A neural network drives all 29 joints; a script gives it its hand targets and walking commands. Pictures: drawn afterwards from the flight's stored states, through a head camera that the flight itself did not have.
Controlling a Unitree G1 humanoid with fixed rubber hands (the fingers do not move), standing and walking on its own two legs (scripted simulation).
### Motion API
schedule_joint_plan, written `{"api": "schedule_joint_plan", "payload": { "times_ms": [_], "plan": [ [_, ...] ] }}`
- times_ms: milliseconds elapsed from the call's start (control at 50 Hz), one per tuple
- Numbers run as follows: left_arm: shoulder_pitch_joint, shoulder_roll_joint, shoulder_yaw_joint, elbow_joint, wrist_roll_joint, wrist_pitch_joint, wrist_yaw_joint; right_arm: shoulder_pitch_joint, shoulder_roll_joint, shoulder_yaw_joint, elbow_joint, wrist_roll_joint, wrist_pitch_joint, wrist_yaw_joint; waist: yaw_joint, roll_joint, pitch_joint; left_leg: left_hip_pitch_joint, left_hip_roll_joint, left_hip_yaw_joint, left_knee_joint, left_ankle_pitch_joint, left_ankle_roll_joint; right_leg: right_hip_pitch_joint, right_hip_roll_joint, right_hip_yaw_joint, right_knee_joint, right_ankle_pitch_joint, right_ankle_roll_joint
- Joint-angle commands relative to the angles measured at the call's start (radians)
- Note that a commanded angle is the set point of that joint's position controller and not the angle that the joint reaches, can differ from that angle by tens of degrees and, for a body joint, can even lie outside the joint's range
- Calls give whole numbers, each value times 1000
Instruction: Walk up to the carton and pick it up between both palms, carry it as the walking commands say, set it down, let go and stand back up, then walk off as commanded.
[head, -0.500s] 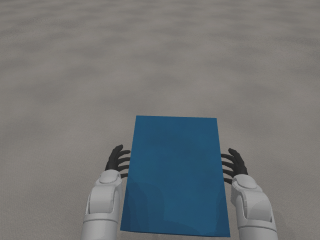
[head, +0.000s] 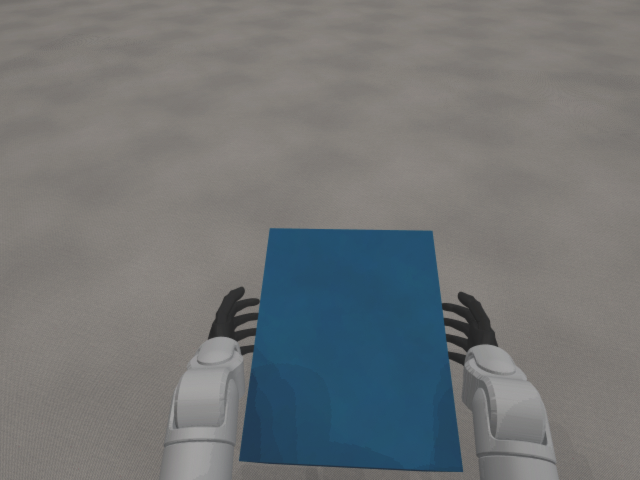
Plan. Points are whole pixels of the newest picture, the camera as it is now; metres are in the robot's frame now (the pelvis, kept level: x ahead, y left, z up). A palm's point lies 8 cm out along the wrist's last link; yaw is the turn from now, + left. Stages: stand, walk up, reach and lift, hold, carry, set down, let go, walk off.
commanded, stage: carry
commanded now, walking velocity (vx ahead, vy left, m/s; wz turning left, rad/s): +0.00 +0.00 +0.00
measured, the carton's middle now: (347, 352) +0.32 +0.00 -0.04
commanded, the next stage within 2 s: hold in 1.22 s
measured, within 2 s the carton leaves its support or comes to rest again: neither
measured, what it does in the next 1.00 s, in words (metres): stands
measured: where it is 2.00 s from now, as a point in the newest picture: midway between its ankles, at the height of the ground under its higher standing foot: outside the picture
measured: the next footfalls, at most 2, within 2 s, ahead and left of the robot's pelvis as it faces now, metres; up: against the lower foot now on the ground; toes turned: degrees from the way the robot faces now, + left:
none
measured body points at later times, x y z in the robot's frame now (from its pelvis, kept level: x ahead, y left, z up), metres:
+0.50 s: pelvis +0.00 -0.01 +0.00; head -0.01 -0.01 +0.45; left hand +0.29 +0.15 +0.06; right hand +0.29 -0.16 +0.06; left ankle +0.02 +0.11 -0.74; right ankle +0.02 -0.09 -0.74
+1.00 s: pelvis +0.00 -0.01 +0.00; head -0.02 -0.01 +0.45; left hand +0.28 +0.15 +0.07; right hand +0.28 -0.17 +0.08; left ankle +0.02 +0.11 -0.74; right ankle +0.02 -0.09 -0.74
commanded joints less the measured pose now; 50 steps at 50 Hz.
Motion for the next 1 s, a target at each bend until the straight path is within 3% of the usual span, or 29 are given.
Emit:
{"api": "schedule_joint_plan", "payload": {
  "times_ms": [0, 420, 520, 620, 700, 780, 840, 980],
  "plan": [
    [-400, -766, -531, -100, -251, -12, -226, -409, 739, 540, -105, 257, -19, 226, 0, -4, -210, 66, 91, -111, -76, 101, 14, 88, -116, 132, -83, 153, -16],
    [-417, -830, -575, -192, -290, 81, -225, -416, 811, 588, -191, 294, 73, 222, 2, -6, -214, 72, 90, -110, -66, 111, 6, 90, -121, 132, -73, 172, -20],
    [-415, -868, -622, -295, -329, 140, -212, -412, 847, 635, -291, 334, 130, 207, 1, -7, -222, 73, 91, -111, -58, 121, 5, 92, -123, 135, -67, 190, -22],
    [-390, -888, -672, -449, -385, 256, -173, -389, 861, 684, -441, 392, 242, 167, -4, -5, -241, 71, 96, -115, -37, 145, 5, 91, -130, 139, -50, 240, -22],
    [-355, -805, -595, -348, -341, 297, -159, -366, 790, 612, -341, 351, 283, 152, -7, -6, -219, 51, 97, -120, -31, 128, -1, 69, -138, 141, -41, 238, -20],
    [-409, -809, -541, -242, -298, 257, -174, -427, 801, 562, -239, 314, 244, 168, -6, -4, -169, 30, 101, -134, -55, 81, -9, 31, -133, 141, -63, 109, -17],
    [-454, -877, -562, -259, -314, 228, -184, -471, 866, 579, -261, 327, 216, 179, -4, -2, -177, 37, 102, -140, -60, 75, -10, 31, -129, 141, -71, 77, -16],
    [-418, -906, -626, -391, -366, 266, -170, -425, 898, 638, -380, 371, 255, 164, 0, -9, -250, 68, 96, -126, -27, 107, -3, 66, -137, 148, -51, 191, -21]
  ]
}}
